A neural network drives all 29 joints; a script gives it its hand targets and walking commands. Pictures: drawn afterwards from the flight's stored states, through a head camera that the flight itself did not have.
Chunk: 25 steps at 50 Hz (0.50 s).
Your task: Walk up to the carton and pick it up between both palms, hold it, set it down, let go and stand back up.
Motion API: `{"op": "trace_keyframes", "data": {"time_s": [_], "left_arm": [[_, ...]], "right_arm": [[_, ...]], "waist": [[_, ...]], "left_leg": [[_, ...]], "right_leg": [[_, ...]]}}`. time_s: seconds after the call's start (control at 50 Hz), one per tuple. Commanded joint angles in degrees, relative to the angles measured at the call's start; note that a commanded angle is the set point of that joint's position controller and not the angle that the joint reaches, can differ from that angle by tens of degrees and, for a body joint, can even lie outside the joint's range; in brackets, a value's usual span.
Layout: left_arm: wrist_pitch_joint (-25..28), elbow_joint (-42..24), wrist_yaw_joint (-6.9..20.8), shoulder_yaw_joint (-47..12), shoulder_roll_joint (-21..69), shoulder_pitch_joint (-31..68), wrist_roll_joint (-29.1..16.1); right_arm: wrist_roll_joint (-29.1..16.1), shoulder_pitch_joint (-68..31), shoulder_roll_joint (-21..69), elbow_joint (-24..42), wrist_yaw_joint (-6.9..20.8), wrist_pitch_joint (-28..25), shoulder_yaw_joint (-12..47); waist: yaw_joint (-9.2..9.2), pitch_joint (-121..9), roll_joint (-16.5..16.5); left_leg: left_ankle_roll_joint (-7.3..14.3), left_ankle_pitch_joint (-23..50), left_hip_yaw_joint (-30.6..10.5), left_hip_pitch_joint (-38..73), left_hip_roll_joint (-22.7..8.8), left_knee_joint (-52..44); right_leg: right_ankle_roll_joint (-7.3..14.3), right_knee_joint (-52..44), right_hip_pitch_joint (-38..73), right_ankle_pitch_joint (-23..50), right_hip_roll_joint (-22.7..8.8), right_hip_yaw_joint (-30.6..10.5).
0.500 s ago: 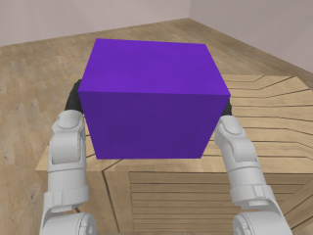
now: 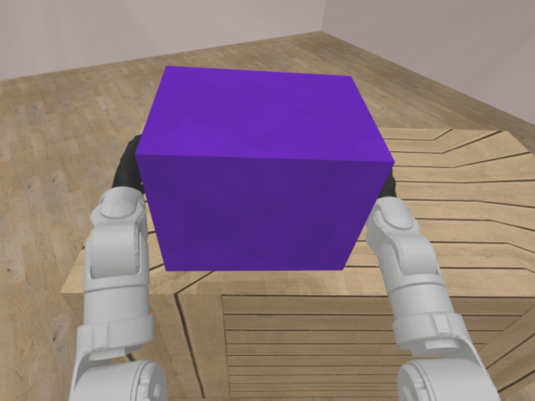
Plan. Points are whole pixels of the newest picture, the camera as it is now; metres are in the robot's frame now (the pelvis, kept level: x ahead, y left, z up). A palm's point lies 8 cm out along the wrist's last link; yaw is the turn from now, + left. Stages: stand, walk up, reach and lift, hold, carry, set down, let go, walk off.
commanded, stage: hold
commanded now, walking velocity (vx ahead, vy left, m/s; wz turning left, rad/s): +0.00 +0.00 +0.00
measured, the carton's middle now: (258, 173) +0.38 +0.00 +0.18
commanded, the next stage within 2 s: set down in 0.58 s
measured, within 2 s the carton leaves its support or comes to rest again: neither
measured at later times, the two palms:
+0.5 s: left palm (130, 189) +0.35 +0.18 +0.18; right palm (379, 195) +0.35 -0.17 +0.16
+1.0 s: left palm (129, 182) +0.37 +0.18 +0.17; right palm (368, 195) +0.37 -0.17 +0.15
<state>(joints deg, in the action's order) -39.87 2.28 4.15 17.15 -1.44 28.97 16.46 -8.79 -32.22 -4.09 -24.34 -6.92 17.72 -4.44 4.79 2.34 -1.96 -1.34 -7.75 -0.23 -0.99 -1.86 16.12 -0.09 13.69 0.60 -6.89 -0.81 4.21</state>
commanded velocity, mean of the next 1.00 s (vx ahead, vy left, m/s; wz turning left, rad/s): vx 0.00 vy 0.00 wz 0.00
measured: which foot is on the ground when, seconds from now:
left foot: down 0.00-1.00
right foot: down 0.00-1.00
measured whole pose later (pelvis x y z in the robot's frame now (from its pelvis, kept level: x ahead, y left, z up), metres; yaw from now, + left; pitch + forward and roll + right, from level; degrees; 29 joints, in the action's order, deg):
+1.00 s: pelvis +0.01 +0.00 +0.00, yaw +0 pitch -9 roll +0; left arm -25.4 13.5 6.3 19.9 0.0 32.1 19.8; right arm 2.4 -31.3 1.1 -31.7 -4.0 3.1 -13.3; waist 2.2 3.6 -1.9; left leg -1.4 -8.4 -0.5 1.8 -1.6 15.2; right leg -0.1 14.2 2.9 -8.4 -1.1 4.5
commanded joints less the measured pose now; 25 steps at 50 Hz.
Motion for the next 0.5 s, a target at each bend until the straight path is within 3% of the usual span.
{"op": "trace_keyframes", "data": {"time_s": [0.0, 0.1, 0.18, 0.22, 0.24, 0.3, 0.32, 0.38, 0.4, 0.46, 0.48], "left_arm": [[4.7, -10.3, 7.8, -25.9, 24.9, 34.2, -10.1], [3.5, -7.4, 7.8, -24.8, 24.5, 33.3, -8.8], [3.9, -10.6, 8.5, -26.4, 24.8, 32.7, -9.8], [4.3, -13.3, 8.3, -26.7, 24.3, 31.6, -10.3], [4.0, -12.1, 8.2, -26.1, 24.2, 31.7, -10.1], [3.9, -12.5, 8.0, -26.6, 24.0, 31.3, -10.3], [3.6, -11.0, 8.0, -27.0, 23.8, 30.7, -10.0], [3.7, -9.9, 8.0, -25.4, 23.4, 32.2, -9.5], [4.0, -12.8, 7.9, -27.1, 24.0, 33.2, -10.5], [4.0, -10.3, 7.9, -26.9, 25.2, 32.7, -10.6], [3.8, -9.1, 8.0, -25.4, 25.2, 32.1, -9.4]], "right_arm": [[-5.2, -39.6, 26.4, 20.5, 6.9, -4.0, 22.8], [-3.7, -37.0, 25.0, 16.3, 7.0, -3.0, 21.0], [-4.1, -36.4, 25.1, 18.2, 6.7, -3.3, 22.2], [-6.0, -36.7, 25.7, 22.2, 6.3, -3.5, 24.1], [-5.9, -37.4, 25.0, 21.8, 6.1, -3.2, 24.1], [-6.1, -36.7, 24.7, 21.7, 6.2, -2.8, 23.5], [-5.3, -35.7, 24.1, 20.2, 6.2, -2.6, 23.3], [-4.2, -37.1, 24.9, 19.3, 6.9, -2.6, 21.8], [-4.8, -37.6, 25.0, 21.1, 7.1, -2.9, 22.6], [-4.8, -36.8, 25.3, 19.6, 6.9, -2.7, 22.8], [-5.1, -36.9, 25.3, 19.0, 6.9, -2.6, 23.0]], "waist": [[-0.58, -23.8, 2.9], [0.08, -19.3, 2.4], [1.37, -21.8, 3.5], [0.04, -24.9, 3.2], [0.58, -24.2, 3.2], [0.44, -24.3, 4.0], [1.3, -21.8, 3.9], [-0.06, -20.3, 2.7], [-0.11, -23.3, 3.5], [0.86, -22.0, 2.0], [-0.56, -19.6, 2.7]], "left_leg": [[-0.6, 15.1, 2.2, 4.7, 4.6, 0.8], [-0.1, 9.2, 2.3, 2.5, 4.1, -1.5], [-1.0, 15.0, 2.5, 5.2, 4.2, 0.0], [-1.0, 19.3, 1.9, 5.9, 4.7, 1.3], [-1.2, 19.5, 2.0, 6.2, 4.6, 1.6], [-1.2, 17.1, 2.3, 5.8, 4.4, 0.9], [-1.2, 15.7, 2.5, 5.5, 4.4, 0.4], [-0.3, 11.6, 2.3, 3.6, 4.4, -0.6], [-0.5, 13.7, 2.1, 4.8, 4.2, 0.1], [-0.6, 14.2, 1.7, 5.5, 4.3, 0.0], [-0.6, 15.1, 2.2, 5.1, 4.2, 0.1]], "right_leg": [[-0.9, 0.2, 7.6, 11.5, 3.5, 0.5], [-0.8, -0.7, 5.9, 5.6, 3.3, 0.9], [-0.8, 0.1, 6.9, 10.8, 3.3, 0.7], [-1.3, 1.0, 8.7, 16.5, 3.5, 0.2], [-1.3, 0.8, 8.8, 16.9, 3.7, 0.2], [-0.9, 0.8, 7.5, 13.5, 3.6, 0.5], [-0.8, 0.1, 7.0, 12.1, 3.3, 0.1], [-0.9, -0.2, 5.5, 8.1, 3.3, 1.0], [-0.9, 0.1, 6.2, 10.1, 3.3, 0.6], [-0.9, -0.3, 6.3, 10.5, 3.5, 0.4], [-0.9, -0.2, 5.8, 10.5, 3.5, 0.5]]}}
